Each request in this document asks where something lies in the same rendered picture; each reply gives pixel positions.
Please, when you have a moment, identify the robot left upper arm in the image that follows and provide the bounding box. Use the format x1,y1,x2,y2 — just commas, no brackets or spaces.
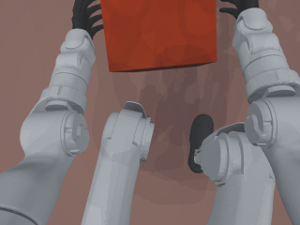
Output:
0,110,90,225

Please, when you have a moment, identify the robot right hand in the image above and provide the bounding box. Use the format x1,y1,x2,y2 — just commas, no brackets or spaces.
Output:
219,0,259,20

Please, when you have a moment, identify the carton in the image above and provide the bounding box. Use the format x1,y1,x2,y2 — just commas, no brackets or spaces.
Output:
99,0,218,73

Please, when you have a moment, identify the robot left hand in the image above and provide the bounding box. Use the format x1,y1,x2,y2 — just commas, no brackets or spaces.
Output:
71,0,104,40

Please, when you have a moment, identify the right robot forearm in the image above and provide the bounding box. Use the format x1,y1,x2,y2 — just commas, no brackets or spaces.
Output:
232,7,300,104

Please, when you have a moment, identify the robot left thigh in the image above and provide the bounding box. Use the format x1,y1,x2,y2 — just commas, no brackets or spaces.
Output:
81,109,155,225

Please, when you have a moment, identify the robot right upper arm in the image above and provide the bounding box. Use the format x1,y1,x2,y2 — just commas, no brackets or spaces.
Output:
244,96,300,225

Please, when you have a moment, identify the right robot foot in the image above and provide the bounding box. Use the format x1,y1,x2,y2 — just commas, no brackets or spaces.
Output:
187,114,214,173

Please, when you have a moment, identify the left robot forearm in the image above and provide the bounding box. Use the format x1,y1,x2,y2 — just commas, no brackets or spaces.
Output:
20,28,96,148

